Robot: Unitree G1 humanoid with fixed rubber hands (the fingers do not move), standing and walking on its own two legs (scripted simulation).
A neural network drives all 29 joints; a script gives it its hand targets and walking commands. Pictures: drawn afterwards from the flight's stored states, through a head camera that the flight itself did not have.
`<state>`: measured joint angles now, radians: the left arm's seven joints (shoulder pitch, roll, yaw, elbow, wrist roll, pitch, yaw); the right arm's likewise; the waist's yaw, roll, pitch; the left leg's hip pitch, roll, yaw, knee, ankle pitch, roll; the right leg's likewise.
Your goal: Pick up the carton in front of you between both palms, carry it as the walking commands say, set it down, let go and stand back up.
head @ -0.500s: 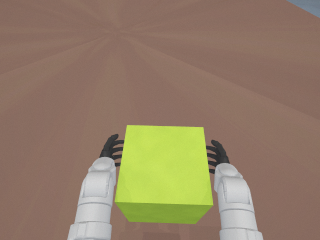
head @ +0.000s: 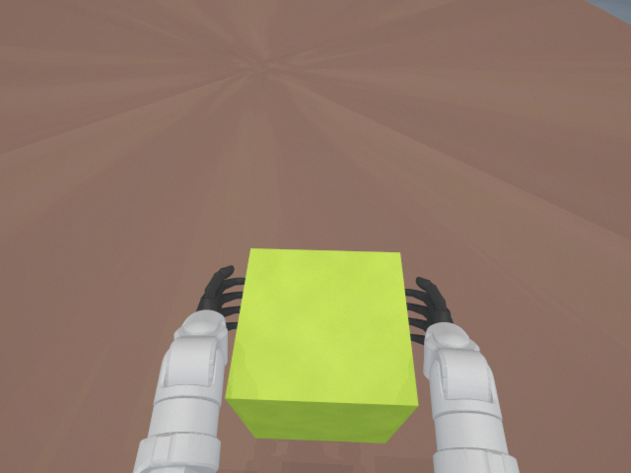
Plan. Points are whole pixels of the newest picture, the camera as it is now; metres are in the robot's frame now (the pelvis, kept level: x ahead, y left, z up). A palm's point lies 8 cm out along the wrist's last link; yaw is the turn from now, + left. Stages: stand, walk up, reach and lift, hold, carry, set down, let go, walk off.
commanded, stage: hold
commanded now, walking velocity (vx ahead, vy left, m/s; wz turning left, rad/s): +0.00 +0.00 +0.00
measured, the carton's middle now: (322, 352) +0.29 +0.00 -0.05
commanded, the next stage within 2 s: set down in 0.42 s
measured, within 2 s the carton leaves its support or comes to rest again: neither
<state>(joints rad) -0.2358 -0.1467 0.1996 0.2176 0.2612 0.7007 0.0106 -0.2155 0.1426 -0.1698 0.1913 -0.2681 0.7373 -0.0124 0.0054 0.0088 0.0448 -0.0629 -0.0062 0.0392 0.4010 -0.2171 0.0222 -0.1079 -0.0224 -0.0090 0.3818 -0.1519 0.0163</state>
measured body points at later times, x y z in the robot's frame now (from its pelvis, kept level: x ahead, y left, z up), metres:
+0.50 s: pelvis +0.00 -0.03 +0.00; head -0.06 -0.04 +0.44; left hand +0.29 +0.15 +0.05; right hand +0.31 -0.16 +0.04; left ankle +0.01 +0.10 -0.74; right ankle +0.04 -0.13 -0.74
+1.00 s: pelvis -0.02 -0.02 -0.05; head +0.15 -0.02 +0.37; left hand +0.34 +0.14 -0.11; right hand +0.36 -0.16 -0.13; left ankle +0.01 +0.10 -0.74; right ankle +0.04 -0.13 -0.74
